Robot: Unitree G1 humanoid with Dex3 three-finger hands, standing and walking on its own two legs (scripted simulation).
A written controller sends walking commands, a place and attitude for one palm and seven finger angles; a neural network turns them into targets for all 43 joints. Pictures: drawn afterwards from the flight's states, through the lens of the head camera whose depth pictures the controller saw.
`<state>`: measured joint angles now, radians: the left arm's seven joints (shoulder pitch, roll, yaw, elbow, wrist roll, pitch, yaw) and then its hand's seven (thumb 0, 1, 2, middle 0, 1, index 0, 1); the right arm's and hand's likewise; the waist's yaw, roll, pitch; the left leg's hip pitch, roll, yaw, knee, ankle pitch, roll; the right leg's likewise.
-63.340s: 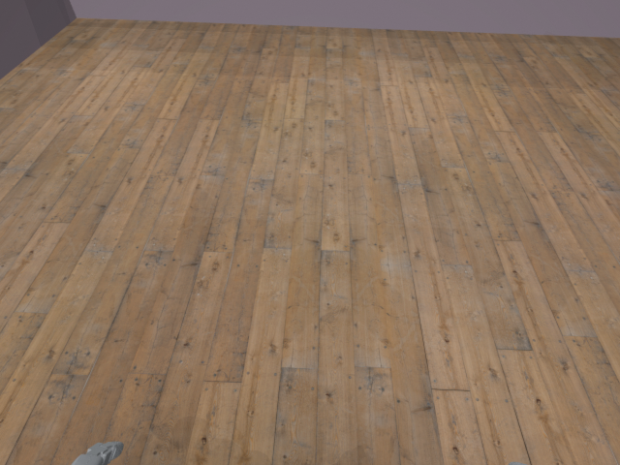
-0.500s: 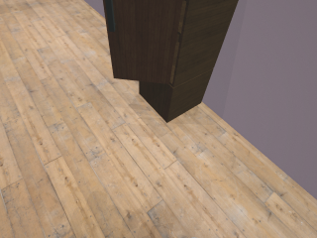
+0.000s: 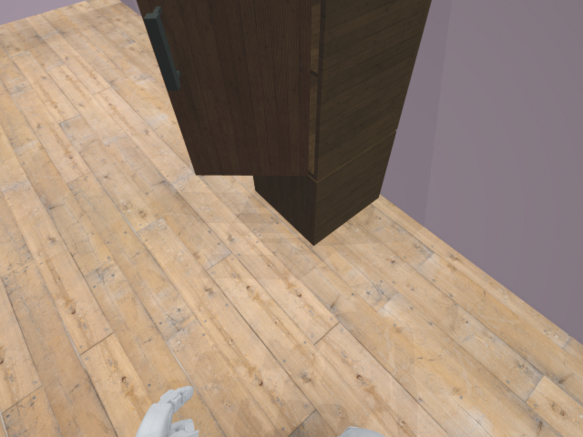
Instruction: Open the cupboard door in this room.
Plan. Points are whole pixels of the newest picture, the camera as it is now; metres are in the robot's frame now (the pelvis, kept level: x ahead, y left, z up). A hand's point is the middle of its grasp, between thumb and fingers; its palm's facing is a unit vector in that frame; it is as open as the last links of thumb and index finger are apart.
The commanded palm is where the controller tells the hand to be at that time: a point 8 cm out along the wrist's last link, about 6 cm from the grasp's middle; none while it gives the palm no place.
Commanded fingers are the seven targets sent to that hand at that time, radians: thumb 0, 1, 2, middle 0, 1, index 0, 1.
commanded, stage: take the last steps up to it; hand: left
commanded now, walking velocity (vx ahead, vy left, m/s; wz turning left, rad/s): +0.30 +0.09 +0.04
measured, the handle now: (166, 49) +0.86 +0.28 +0.08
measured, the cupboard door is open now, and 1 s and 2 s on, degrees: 48 48 48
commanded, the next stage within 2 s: come to a stop and stand still in 0.56 s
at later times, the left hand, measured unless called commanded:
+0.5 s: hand out of the picture +0.11 +0.23 -0.17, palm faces +0.12 -0.98 -0.15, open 7.3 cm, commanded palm none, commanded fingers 0.00 0.90 0.90 -0.20 -0.30 -0.20 -0.30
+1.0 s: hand (167, 304) +0.36 +0.25 -0.16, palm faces +0.01 -0.98 -0.21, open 7.3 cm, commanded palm none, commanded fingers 0.00 0.90 0.90 -0.20 -0.30 -0.20 -0.30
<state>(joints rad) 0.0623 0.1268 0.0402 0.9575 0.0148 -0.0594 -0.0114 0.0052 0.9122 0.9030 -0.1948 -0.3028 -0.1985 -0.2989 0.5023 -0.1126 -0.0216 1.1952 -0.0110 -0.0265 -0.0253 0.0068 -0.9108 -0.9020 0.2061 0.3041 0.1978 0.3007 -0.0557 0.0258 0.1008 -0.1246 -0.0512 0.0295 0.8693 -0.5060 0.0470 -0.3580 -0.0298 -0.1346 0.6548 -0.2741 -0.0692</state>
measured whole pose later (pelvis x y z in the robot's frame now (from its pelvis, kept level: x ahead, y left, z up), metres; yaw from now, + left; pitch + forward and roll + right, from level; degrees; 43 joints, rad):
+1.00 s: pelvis +0.27 +0.07 +0.01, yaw +1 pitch +0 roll +0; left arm 0.11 0.15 0.03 1.03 0.02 0.00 0.04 0.00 0.92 0.90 -0.20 -0.30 -0.20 -0.30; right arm 0.28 -0.14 -0.04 1.12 0.00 0.05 -0.03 0.01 -0.92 -0.90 0.20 0.30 0.20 0.30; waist -0.04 0.01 0.09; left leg -0.26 0.01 0.07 0.73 -0.51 -0.03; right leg -0.33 -0.06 -0.10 0.57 -0.24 -0.01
